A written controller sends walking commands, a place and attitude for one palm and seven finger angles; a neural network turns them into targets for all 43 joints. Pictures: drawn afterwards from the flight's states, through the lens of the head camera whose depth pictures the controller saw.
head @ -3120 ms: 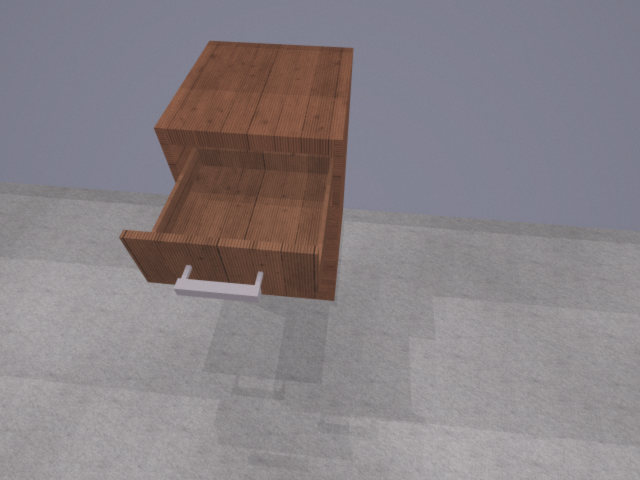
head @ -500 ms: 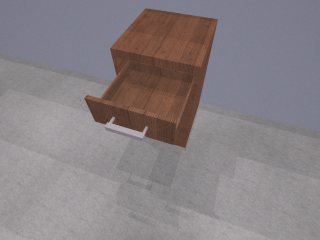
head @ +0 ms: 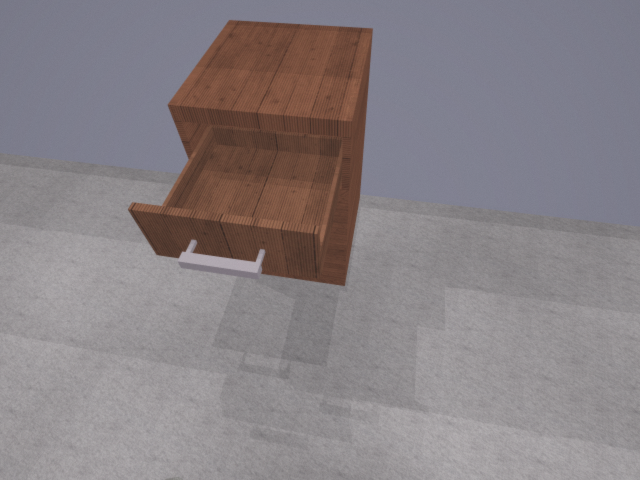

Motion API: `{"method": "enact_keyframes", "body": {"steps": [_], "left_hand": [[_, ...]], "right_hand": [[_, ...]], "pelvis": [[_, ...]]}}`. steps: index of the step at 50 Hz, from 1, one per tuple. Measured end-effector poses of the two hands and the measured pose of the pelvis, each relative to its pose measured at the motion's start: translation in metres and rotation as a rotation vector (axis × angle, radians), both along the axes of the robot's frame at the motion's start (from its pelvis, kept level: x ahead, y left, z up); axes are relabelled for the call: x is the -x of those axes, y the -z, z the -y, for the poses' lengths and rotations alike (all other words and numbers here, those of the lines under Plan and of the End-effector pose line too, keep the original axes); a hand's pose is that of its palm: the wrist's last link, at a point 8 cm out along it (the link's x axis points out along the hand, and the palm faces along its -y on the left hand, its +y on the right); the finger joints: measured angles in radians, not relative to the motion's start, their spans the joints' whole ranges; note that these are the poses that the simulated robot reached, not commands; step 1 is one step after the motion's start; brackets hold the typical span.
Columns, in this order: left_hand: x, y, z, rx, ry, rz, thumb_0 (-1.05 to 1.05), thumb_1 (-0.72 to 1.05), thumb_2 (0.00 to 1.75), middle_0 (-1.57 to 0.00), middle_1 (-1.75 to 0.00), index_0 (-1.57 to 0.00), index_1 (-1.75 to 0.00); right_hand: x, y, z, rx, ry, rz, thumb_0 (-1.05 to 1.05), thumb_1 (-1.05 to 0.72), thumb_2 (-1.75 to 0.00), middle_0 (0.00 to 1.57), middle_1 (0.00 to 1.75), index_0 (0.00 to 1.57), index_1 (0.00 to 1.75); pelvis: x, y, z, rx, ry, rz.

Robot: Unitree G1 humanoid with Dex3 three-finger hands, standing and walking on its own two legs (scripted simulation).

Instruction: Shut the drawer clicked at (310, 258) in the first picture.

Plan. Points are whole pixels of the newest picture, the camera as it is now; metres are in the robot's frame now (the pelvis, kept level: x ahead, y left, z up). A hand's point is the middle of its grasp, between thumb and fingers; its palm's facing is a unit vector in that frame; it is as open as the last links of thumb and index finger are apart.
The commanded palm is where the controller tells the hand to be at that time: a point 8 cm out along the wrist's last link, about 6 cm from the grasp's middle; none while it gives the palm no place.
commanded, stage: turn to face it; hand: left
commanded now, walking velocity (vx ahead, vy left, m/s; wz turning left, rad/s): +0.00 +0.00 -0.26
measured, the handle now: (223, 257) +0.54 +0.22 -0.18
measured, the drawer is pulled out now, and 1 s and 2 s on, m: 0.29 0.29 0.29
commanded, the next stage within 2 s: take the last steps up to it in 0.70 s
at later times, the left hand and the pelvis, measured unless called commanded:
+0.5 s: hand out of the picture +0.05 +0.19 -0.17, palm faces -0.03 -0.97 -0.26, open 7.3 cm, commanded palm none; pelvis +0.00 +0.01 +0.00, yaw -3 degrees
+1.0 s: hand out of the picture +0.07 +0.19 -0.16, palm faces -0.06 -0.97 -0.25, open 7.3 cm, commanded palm none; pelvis +0.01 +0.02 +0.00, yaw -6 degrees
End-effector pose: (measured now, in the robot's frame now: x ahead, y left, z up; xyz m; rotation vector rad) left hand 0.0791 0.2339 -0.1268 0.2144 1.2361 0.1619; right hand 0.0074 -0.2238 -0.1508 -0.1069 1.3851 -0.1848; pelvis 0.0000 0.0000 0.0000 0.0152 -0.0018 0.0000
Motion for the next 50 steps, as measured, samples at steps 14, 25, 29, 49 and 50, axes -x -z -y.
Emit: {"method": "enact_keyframes", "body": {"steps": [14,25,29,49,50], "left_hand": [[0.026,0.005,-0.002,0.001,0.003,-0.070,0.00,0.92,0.89,-0.20,-0.30,-0.20,-0.30],[0.031,0.006,-0.005,-0.008,0.014,-0.100,0.01,0.92,0.89,-0.20,-0.30,-0.20,-0.30],[0.027,0.006,-0.005,-0.008,0.024,-0.094,0.01,0.92,0.89,-0.20,-0.30,-0.20,-0.30],[0.011,0.003,-0.007,-0.003,0.044,-0.056,0.00,0.92,0.89,-0.20,-0.30,-0.20,-0.30],[0.013,0.004,-0.008,0.001,0.046,-0.074,0.00,0.92,0.89,-0.20,-0.30,-0.20,-0.30]], "right_hand": [[0.005,-0.003,0.003,0.012,0.021,0.005,0.00,-0.91,-0.90,0.20,0.30,0.20,0.30],[0.005,0.000,0.003,0.010,0.037,0.002,0.01,-0.91,-0.90,0.20,0.30,0.20,0.30],[0.000,-0.001,0.003,0.010,0.049,0.019,0.01,-0.91,-0.90,0.20,0.30,0.20,0.30],[-0.003,0.000,-0.004,-0.009,0.057,0.015,0.01,-0.91,-0.90,0.20,0.30,0.20,0.30],[-0.005,-0.002,-0.006,-0.005,0.066,0.021,0.01,-0.91,-0.90,0.20,0.30,0.20,0.30]], "pelvis": [[0.006,0.000,-0.004,0.005,0.024,-0.002],[0.004,0.002,-0.006,-0.002,0.049,-0.005],[0.003,0.001,-0.006,0.003,0.052,-0.002],[-0.008,0.001,-0.014,0.014,0.088,0.001],[-0.010,0.000,-0.016,0.020,0.100,-0.003]]}}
